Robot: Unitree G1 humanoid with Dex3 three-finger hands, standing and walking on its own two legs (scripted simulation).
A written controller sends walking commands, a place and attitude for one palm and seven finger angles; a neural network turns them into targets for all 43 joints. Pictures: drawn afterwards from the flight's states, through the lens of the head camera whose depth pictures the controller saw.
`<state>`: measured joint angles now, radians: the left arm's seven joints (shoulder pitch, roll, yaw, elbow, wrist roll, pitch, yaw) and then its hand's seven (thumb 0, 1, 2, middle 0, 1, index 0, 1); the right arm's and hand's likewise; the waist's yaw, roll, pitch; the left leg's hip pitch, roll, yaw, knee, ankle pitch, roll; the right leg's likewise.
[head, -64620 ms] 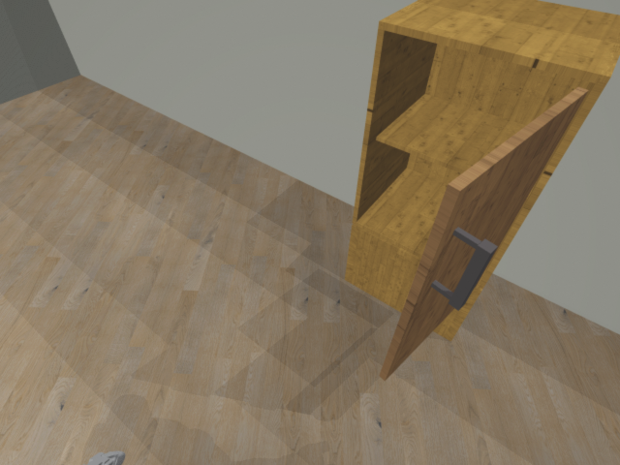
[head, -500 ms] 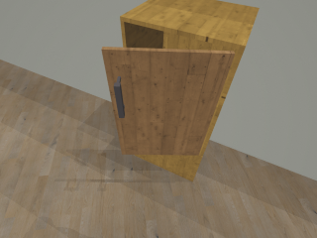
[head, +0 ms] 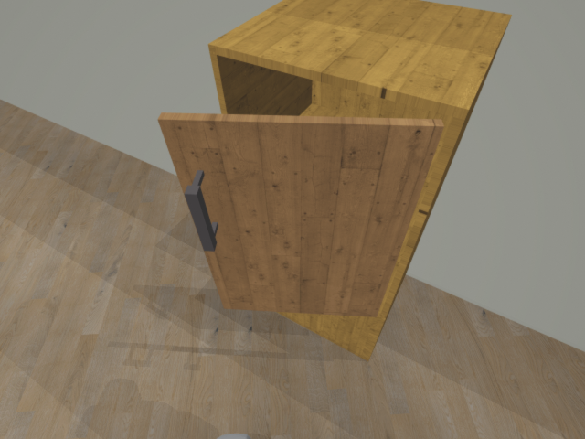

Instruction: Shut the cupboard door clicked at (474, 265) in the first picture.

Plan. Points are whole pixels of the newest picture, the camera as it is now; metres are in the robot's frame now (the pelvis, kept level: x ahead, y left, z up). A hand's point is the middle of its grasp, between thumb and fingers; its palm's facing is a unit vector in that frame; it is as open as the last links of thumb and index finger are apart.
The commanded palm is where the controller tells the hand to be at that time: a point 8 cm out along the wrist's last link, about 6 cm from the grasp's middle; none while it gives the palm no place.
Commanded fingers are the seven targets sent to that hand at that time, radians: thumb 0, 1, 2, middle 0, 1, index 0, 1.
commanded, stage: come to a stop and stand still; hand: left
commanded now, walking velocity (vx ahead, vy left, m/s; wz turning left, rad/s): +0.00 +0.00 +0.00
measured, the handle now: (204, 212) +0.47 +0.19 +0.02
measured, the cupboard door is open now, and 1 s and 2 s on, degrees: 26 26 26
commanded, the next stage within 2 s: look again from close up in 1.84 s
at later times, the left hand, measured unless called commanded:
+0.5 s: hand out of the picture +0.05 +0.15 -0.17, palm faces +0.05 -0.96 -0.27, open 7.4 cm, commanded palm none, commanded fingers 0.00 0.90 0.90 -0.20 -0.30 -0.20 -0.30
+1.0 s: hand out of the picture -0.02 +0.13 -0.17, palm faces +0.02 -0.98 -0.21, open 7.4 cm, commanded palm none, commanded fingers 0.00 0.90 0.90 -0.20 -0.30 -0.20 -0.30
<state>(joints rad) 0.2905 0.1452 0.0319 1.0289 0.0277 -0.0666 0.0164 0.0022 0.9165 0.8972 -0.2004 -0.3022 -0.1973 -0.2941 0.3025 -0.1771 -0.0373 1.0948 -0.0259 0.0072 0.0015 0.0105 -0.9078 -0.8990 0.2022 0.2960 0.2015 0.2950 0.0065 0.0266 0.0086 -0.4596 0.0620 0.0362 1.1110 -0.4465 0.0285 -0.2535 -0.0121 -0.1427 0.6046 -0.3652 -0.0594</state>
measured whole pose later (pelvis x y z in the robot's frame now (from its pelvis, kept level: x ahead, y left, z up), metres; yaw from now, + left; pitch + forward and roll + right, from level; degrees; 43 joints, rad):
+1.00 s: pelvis -0.06 -0.05 +0.01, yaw +0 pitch -4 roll +0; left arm 0.33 0.19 0.02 0.96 0.02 0.02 0.03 0.01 0.91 0.90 -0.20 -0.30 -0.20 -0.29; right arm 0.37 -0.16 -0.01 1.00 -0.03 0.04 0.00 0.01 -0.91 -0.90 0.20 0.30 0.20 0.29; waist -0.03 -0.02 0.02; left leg -0.35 -0.01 0.04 0.54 -0.28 0.03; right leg -0.27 0.01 -0.09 0.53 -0.23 -0.06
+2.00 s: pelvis -0.15 +0.00 +0.01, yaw -1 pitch -1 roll +0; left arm 0.33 0.15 0.01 1.03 0.01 -0.01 0.03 0.01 0.92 0.90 -0.20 -0.30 -0.20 -0.29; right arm 0.35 -0.12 0.01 1.09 -0.01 0.01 -0.02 0.01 -0.91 -0.90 0.20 0.30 0.20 0.30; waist -0.01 0.00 0.00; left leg -0.23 0.00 0.05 0.53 -0.28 0.03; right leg -0.19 0.01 -0.04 0.50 -0.29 -0.02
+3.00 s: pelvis -0.05 +0.03 -0.01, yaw -2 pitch -2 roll -1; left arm 0.44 0.14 0.03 1.13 0.02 0.00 0.02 0.00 0.91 0.90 -0.20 -0.30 -0.20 -0.29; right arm 0.32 -0.13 0.00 1.08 -0.02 -0.06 -0.03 0.01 -0.91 -0.90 0.20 0.30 0.20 0.29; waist 0.00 -0.06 0.04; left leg -0.18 -0.01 0.14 0.63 -0.41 0.08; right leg -0.23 -0.02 -0.02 0.94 -0.49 -0.04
